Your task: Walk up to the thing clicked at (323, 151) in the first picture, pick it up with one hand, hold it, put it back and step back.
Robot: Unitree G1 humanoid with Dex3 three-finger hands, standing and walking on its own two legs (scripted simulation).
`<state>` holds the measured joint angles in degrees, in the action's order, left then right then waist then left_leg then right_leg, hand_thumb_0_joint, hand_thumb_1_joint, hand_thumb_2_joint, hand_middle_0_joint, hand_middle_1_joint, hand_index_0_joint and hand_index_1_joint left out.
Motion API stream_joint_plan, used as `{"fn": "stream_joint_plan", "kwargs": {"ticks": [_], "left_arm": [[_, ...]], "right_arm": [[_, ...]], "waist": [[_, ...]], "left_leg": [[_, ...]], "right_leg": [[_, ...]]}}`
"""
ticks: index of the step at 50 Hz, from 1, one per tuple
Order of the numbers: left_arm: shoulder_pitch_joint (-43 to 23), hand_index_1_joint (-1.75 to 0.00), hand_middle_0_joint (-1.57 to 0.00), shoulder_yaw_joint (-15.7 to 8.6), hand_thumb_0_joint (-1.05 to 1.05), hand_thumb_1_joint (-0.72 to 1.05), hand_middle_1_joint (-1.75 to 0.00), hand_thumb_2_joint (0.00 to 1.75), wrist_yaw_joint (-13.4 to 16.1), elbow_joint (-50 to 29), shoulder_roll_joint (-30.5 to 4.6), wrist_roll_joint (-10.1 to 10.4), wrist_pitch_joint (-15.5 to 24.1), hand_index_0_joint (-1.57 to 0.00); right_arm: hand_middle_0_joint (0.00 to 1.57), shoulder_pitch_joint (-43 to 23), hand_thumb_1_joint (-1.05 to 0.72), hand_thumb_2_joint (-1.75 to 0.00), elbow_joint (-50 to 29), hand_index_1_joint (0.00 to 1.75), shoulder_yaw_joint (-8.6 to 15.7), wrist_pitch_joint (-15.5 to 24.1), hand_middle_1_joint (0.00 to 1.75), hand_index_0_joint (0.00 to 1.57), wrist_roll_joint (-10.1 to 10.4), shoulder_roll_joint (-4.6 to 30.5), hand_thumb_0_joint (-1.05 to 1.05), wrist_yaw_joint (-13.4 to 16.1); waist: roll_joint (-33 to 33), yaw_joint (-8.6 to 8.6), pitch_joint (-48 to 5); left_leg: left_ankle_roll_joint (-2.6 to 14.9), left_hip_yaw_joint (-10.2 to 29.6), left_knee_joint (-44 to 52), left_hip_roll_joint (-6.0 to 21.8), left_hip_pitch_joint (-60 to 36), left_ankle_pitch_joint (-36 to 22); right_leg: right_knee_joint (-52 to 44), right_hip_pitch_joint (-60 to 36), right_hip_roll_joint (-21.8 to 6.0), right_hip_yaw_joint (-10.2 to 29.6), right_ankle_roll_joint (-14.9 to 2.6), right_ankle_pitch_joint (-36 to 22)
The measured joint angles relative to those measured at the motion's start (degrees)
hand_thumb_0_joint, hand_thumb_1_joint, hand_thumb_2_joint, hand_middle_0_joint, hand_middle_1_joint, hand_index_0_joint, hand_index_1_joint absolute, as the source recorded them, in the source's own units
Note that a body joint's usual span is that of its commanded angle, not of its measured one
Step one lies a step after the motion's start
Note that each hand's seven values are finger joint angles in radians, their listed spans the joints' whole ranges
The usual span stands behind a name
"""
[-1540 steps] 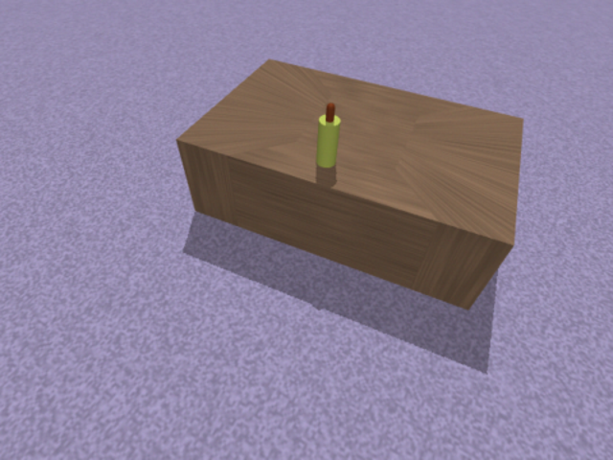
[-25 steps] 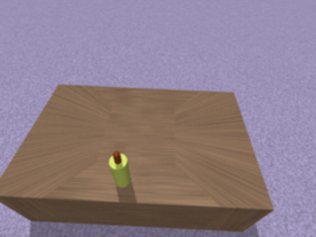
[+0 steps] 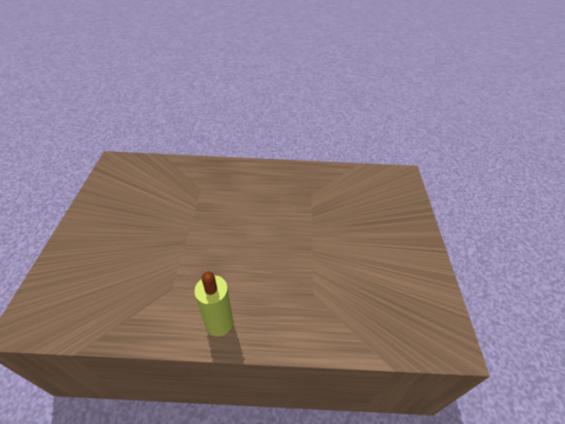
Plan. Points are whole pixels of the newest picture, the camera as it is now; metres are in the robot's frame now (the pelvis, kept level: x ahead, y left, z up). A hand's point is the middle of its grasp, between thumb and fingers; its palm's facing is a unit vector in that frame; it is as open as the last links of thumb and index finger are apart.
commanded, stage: stand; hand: left
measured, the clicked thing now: (213, 301) +0.44 +0.18 -0.28
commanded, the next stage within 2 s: step back in 0.36 s
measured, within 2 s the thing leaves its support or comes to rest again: neither
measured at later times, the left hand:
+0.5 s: hand out of the picture +0.07 +0.26 -0.16, palm faces -0.01 -0.93 -0.37, open 7.3 cm
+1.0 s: hand out of the picture +0.01 +0.30 -0.18, palm faces +0.00 -0.93 -0.36, open 7.3 cm
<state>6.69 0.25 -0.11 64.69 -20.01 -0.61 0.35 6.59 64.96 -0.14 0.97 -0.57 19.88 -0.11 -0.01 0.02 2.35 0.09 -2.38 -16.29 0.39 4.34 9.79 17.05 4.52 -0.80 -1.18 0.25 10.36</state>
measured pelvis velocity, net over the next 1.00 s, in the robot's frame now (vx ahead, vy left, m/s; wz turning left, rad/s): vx -0.12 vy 0.03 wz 0.01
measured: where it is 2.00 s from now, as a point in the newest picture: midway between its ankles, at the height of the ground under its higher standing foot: outside the picture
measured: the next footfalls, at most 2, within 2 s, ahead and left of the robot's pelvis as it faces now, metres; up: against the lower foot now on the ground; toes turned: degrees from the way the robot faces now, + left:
left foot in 0.92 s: -0.11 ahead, +0.15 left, +0.00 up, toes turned -1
right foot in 1.32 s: -0.17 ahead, -0.09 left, +0.00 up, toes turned +0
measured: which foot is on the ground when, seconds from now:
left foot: down 0.00-0.62, up 0.64-0.90, down 0.92-1.00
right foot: down 0.00-0.94, up 0.96-1.00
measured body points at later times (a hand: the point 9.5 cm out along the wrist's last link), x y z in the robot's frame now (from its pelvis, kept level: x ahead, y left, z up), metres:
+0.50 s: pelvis -0.02 +0.00 -0.01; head +0.02 +0.00 +0.44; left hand +0.07 +0.31 -0.14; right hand +0.07 -0.31 -0.14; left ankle -0.01 +0.12 -0.75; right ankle -0.01 -0.12 -0.75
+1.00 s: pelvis -0.12 +0.03 -0.03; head -0.05 +0.06 +0.41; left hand +0.01 +0.35 -0.16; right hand -0.05 -0.28 -0.14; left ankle -0.15 +0.15 -0.75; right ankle -0.04 -0.11 -0.73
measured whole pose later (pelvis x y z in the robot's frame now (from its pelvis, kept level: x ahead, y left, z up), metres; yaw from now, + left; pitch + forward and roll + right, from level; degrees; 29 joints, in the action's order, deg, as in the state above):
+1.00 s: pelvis -0.12 +0.03 -0.03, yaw +1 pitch -2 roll +1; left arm 3.0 -4.0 1.0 48.6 -23.4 -1.1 -4.4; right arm 8.4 54.6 2.3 -2.3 -1.9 20.0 -0.5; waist 4.8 0.3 11.7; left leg 0.9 0.9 -36.8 -2.1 12.2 22.3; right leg 46.1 27.0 -0.8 5.0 0.1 23.1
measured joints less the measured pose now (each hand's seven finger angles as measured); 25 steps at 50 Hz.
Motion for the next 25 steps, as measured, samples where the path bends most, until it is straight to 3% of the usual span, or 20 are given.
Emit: {"fn": "stream_joint_plan", "kwargs": {"ticks": [18,25], "left_arm": [[0.27,-0.3,-0.21,-0.02,0.01,0.91,-0.3,0.9,-0.02,-0.04,0.04,-0.04,-0.1,-0.2],[-1.12,-0.3,-0.21,-2.2,0.0,0.91,-0.3,0.9,0.54,-4.94,-2.07,0.71,-1.26,-0.2]], "right_arm": [[0.2,0.02,-0.91,-0.9,-0.13,0.3,-0.01,0.04,0.3,0.2,0.05,0.01,0.0,0.01],[0.2,-2.47,-0.91,-0.9,-3.55,0.3,1.6,-1.77,0.3,0.2,0.81,0.4,0.0,-0.47]], "waist": [[0.01,0.04,0.0],[1.21,0.13,4.35]], "left_leg": [[0.07,-0.25,-0.08,-0.01,-0.13,0.06],[0.25,-0.59,-7.35,0.24,5.83,1.92]], "right_leg": [[0.24,0.05,-0.01,0.27,0.05,0.05],[8.74,6.73,0.04,0.68,-0.49,2.4]]}}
